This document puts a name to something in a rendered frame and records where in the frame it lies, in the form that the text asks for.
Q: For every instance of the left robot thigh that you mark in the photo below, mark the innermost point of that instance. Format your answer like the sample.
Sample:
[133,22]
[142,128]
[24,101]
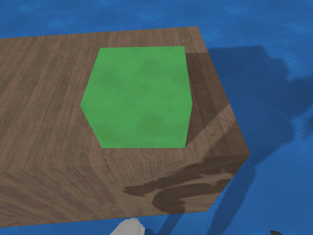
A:
[129,227]

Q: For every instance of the carton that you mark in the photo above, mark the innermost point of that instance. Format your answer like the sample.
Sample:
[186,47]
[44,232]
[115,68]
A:
[139,97]

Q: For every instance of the pedestal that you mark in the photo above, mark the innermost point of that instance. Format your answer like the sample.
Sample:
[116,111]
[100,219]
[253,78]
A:
[52,166]

